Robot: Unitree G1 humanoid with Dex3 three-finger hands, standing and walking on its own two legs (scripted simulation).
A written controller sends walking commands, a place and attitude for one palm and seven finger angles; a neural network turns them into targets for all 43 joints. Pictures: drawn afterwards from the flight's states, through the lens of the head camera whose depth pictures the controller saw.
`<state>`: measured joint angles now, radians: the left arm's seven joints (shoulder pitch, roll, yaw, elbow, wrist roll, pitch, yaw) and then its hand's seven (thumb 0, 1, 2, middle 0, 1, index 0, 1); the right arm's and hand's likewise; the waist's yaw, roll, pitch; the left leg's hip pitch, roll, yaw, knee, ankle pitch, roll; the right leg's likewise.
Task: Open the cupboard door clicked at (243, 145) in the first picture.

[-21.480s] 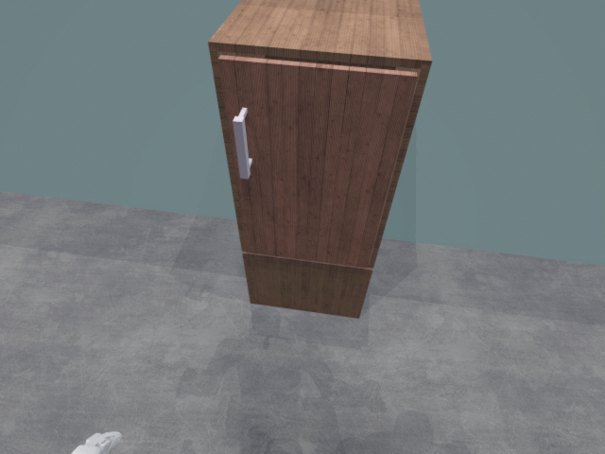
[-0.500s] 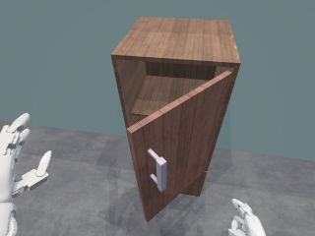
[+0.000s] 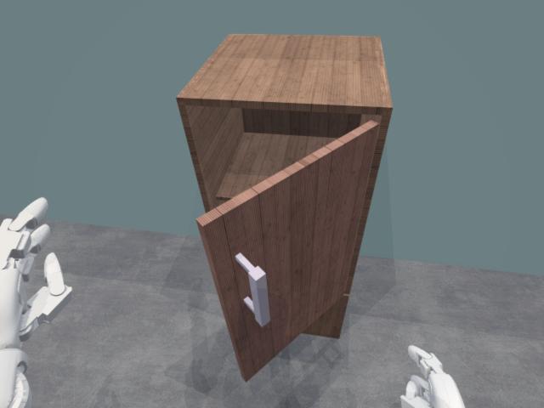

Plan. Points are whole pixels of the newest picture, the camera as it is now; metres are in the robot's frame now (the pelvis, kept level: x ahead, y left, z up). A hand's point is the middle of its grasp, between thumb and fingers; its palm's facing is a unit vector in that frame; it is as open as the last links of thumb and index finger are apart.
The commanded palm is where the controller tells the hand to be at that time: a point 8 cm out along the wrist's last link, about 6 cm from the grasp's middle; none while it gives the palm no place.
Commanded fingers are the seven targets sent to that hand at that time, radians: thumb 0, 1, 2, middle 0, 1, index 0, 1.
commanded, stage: step back with the hand held close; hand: left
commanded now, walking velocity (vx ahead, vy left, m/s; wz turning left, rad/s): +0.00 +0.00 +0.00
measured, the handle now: (252, 290) +0.30 +0.08 +0.00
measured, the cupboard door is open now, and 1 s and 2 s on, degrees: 50 50 50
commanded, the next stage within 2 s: stop stepping back and stand still in 1.26 s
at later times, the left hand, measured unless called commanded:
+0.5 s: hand (33, 315) +0.16 +0.28 +0.16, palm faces +0.36 -0.78 -0.51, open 7.4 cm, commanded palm +0.10 +0.32 +0.17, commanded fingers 0.00 0.90 0.90 -0.20 -0.30 -0.20 -0.30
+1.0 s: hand out of the picture +0.07 +0.30 +0.15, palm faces +0.39 -0.78 -0.49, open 7.4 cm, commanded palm +0.00 +0.35 +0.17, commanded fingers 0.00 0.90 0.90 -0.20 -0.30 -0.20 -0.30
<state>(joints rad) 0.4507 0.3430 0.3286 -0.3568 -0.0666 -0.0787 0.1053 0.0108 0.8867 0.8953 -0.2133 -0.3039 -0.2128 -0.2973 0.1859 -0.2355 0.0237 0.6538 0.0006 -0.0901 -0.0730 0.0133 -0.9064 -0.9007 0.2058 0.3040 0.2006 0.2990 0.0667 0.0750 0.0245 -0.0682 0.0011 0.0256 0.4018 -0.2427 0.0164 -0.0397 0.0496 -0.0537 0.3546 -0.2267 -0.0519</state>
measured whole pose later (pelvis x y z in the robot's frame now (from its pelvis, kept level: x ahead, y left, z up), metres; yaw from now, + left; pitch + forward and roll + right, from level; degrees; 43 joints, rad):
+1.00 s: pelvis -0.13 +0.05 -0.02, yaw +1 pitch +0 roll -3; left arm 0.53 0.43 0.41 -0.55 -0.03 -0.22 0.13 0.01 0.89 0.90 -0.21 -0.30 -0.21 -0.30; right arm 0.14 -0.20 0.01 0.59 0.00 -0.09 -0.06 0.01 -0.90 -0.90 0.21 0.30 0.20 0.30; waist 0.02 0.01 0.07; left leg -0.44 -0.02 0.05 0.49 -0.06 0.08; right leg -0.29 0.07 0.05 0.54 -0.26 0.00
